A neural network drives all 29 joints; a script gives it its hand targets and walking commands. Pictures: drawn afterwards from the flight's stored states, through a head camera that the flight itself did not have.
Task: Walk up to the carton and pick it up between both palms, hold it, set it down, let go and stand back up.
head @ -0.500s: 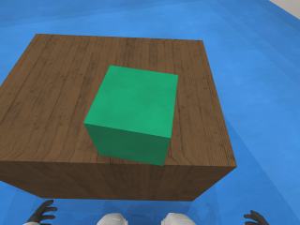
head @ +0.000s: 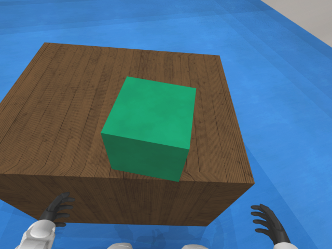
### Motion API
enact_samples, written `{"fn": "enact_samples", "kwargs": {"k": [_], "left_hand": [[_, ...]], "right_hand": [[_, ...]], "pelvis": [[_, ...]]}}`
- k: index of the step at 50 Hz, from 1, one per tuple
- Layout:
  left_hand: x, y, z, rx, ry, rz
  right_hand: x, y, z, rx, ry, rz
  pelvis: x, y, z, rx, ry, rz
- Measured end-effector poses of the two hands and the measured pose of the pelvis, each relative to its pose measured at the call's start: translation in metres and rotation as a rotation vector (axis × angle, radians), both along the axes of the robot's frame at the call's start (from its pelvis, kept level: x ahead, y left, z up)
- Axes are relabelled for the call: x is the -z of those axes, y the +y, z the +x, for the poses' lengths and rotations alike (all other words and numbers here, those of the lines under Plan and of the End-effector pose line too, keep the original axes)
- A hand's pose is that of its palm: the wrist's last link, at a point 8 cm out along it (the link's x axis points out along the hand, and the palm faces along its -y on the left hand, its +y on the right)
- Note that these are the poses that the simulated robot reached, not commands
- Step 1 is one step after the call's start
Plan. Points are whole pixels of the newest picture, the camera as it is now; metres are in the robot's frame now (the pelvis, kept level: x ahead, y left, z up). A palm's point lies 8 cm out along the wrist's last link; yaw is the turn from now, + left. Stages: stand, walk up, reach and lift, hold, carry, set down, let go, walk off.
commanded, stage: reach and lift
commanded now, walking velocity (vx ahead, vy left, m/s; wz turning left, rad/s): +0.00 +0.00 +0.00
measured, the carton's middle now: (153, 129) +0.43 +0.05 -0.03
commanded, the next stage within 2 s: none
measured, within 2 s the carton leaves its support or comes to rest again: neither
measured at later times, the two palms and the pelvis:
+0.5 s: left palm (43, 214) +0.18 +0.28 -0.04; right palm (263, 226) +0.17 -0.23 -0.03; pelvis +0.00 +0.01 +0.00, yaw +0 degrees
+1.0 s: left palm (52, 195) +0.21 +0.26 -0.01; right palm (250, 204) +0.21 -0.20 +0.00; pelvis +0.02 +0.01 +0.01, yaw +0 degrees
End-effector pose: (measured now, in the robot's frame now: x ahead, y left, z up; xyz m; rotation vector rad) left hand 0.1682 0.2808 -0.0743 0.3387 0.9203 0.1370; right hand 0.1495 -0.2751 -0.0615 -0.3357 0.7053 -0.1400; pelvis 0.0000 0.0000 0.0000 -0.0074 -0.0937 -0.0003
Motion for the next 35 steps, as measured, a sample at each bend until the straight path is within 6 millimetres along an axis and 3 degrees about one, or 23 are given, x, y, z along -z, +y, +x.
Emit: {"fn": "enact_samples", "kwargs": {"k": [6, 15, 23, 35], "left_hand": [[-0.004, 0.001, -0.009, 0.003, -0.049, 0.003], [-0.017, 0.0, 0.002, 0.01, -0.166, -0.035], [-0.025, 0.003, 0.009, 0.01, -0.239, -0.052], [-0.047, -0.011, 0.028, 0.017, -0.396, -0.121]], "right_hand": [[-0.008, 0.012, -0.005, 0.006, -0.042, 0.02], [-0.024, 0.03, 0.0, 0.052, -0.14, 0.067], [-0.034, 0.046, 0.015, 0.054, -0.191, 0.099], [-0.043, 0.056, 0.046, 0.069, -0.302, 0.19]], "pelvis": [[-0.001, 0.001, -0.007, 0.0, -0.015, -0.002], [-0.001, 0.005, -0.01, -0.004, -0.021, -0.001], [-0.003, 0.012, -0.004, -0.006, -0.008, -0.006], [-0.006, 0.004, 0.013, -0.006, 0.029, 0.004]]}}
